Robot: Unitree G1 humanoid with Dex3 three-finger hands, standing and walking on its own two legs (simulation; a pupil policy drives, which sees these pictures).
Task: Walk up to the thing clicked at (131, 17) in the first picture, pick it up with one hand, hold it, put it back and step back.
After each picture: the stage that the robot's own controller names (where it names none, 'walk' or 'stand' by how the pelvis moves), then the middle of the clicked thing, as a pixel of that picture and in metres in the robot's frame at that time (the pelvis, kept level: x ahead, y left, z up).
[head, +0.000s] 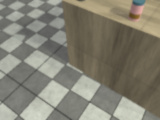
stand; (136, 9) +0.83 -0.28 +0.00
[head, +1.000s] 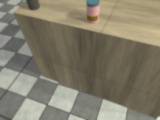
walk; (92, 11) +0.76 +0.01 +0.02
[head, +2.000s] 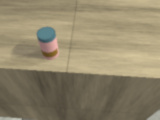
stand; (48, 44) +0.48 +0.16 +0.04
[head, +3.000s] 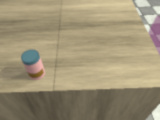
stand; (33, 65) +0.44 +0.22 +0.00
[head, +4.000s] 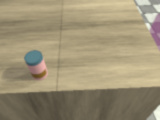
stand; (36, 65) +0.44 +0.21 -0.01
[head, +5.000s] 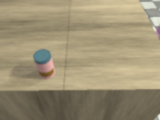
stand; (44, 64) +0.45 +0.18 -0.01
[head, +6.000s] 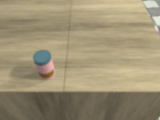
stand; (44, 65) +0.44 +0.18 -0.01
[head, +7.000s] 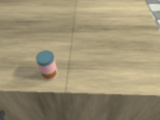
rise first; (47, 66) +0.44 +0.18 +0.00
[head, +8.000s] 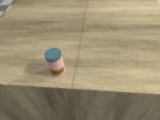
go down; (55, 63) +0.46 +0.18 +0.00
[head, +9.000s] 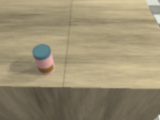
go down; (44, 60) +0.46 +0.16 +0.01
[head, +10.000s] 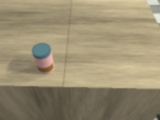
go down; (44, 59) +0.45 +0.16 +0.02
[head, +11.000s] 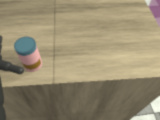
close in; (29, 55) +0.44 +0.18 +0.04
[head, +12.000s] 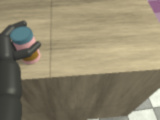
close; (26, 46) +0.46 +0.18 +0.06
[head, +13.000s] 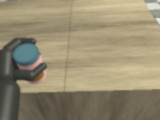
lift; (31, 65) +0.34 +0.17 +0.15
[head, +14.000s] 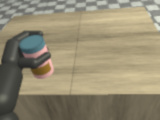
hold; (38, 57) +0.34 +0.16 +0.20
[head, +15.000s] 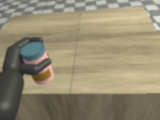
hold; (38, 63) +0.33 +0.16 +0.18
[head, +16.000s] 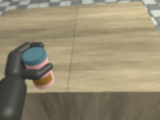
crouch; (39, 68) +0.33 +0.16 +0.15
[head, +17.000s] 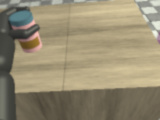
crouch; (26, 32) +0.43 +0.18 +0.21
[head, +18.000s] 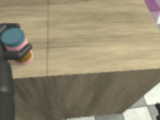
lower; (18, 47) +0.46 +0.19 +0.05
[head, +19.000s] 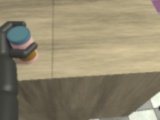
lower; (24, 46) +0.46 +0.19 +0.06
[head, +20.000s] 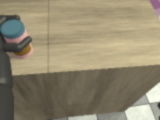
lower; (18, 40) +0.48 +0.19 +0.07
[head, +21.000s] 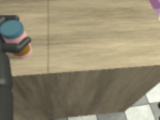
lower; (17, 40) +0.48 +0.19 +0.07
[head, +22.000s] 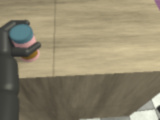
draw back; (25, 44) +0.46 +0.18 +0.06
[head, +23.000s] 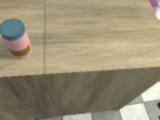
rise; (17, 40) +0.46 +0.18 +0.07
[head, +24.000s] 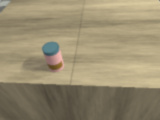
sink last; (53, 57) +0.47 +0.18 +0.04
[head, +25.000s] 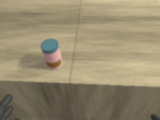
stand; (52, 54) +0.47 +0.17 +0.03
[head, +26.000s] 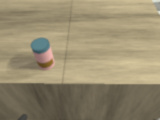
stand; (43, 54) +0.46 +0.18 +0.04
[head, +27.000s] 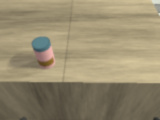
stand; (44, 53) +0.47 +0.17 +0.05
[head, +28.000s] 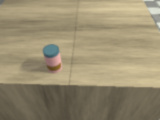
stand; (53, 59) +0.49 +0.16 +0.00
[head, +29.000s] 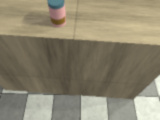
walk; (57, 12) +0.63 +0.12 +0.02
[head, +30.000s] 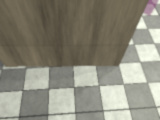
walk; out of the picture +0.92 +0.22 +0.02
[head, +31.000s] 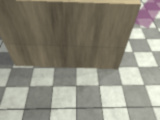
walk; out of the picture +1.09 +0.19 +0.01
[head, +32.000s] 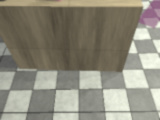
stand; out of the picture +1.06 +0.19 -0.01
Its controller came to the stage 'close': yes
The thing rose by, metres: 0.21
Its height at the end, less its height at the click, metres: +0.00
